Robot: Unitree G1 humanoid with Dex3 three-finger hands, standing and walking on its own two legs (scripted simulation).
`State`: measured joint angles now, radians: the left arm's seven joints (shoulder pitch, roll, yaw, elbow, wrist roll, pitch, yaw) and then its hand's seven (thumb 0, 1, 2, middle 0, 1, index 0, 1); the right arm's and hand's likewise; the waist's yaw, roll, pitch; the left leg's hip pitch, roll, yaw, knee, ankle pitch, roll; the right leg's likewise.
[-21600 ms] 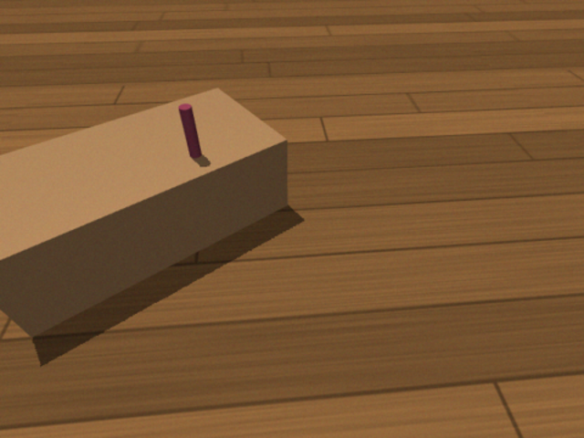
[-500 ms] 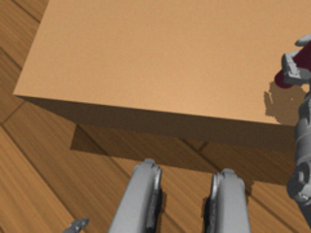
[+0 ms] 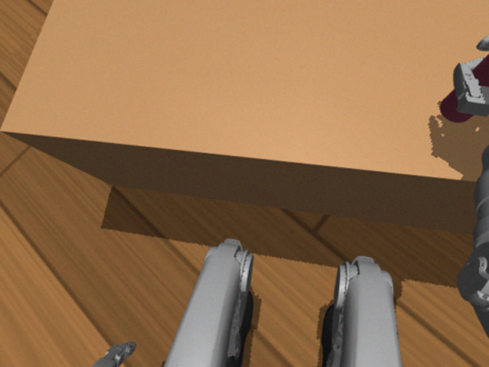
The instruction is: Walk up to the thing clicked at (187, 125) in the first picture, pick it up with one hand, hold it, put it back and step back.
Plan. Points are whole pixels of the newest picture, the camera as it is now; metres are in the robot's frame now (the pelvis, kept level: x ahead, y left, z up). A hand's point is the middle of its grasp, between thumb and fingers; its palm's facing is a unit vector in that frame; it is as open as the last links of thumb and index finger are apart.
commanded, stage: loosen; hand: right
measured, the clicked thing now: out of the picture +0.54 -0.25 +0.04
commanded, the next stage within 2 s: open in 0.10 s
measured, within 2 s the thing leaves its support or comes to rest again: neither
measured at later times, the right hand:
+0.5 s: hand out of the picture +0.55 -0.25 +0.02, palm faces +0.27 +0.96 -0.02, open 9.9 cm
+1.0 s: hand out of the picture +0.55 -0.30 +0.09, palm faces +0.34 +0.94 -0.05, open 15.6 cm
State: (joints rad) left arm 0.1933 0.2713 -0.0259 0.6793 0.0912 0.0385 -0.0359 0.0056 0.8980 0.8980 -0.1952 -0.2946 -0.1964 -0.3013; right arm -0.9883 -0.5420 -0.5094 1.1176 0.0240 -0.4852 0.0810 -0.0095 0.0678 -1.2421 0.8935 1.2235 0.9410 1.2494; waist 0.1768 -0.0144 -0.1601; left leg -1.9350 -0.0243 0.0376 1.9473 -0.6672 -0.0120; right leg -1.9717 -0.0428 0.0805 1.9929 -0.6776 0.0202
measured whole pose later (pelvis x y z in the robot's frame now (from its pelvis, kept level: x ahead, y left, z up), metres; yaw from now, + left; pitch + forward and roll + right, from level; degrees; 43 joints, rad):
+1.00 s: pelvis +0.00 +0.00 +0.03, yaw +0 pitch +36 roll +4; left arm 0.20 0.27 -0.03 0.64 0.04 0.08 0.00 0.01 0.90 0.89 -0.20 -0.30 -0.20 -0.30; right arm -0.98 -0.67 -0.60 1.01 0.04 -0.33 0.14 -0.01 0.30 -0.17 0.20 0.16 0.20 0.17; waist 0.17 -0.02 -0.15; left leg -1.82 -0.03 0.04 1.84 -0.65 -0.01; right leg -1.86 -0.05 0.08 1.89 -0.67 0.02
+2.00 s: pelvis +0.07 -0.02 +0.28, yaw -4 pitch +9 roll +3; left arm 0.29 0.20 -0.04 0.60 -0.05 0.05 0.11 0.01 0.90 0.90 -0.20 -0.29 -0.20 -0.30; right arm 0.06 -0.28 -0.13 0.53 0.04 0.01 -0.15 -0.01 0.51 -0.08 0.06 0.06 0.07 0.06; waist 0.05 -0.02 -0.09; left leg -0.54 0.00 0.01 0.76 -0.38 -0.03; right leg -0.59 -0.03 0.02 0.84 -0.41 0.00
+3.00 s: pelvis +0.07 -0.01 +0.31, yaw -6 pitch -2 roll +0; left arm 0.24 0.30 0.03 0.91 0.04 0.02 0.01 0.01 0.90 0.90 -0.20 -0.30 -0.20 -0.30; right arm 0.24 -0.32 -0.01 0.86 -0.04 0.00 -0.03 -0.01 0.54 -0.05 0.05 0.05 0.06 0.05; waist 0.00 -0.02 -0.01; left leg -0.22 0.04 0.02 0.55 -0.30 -0.02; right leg -0.23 0.01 0.02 0.54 -0.27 0.01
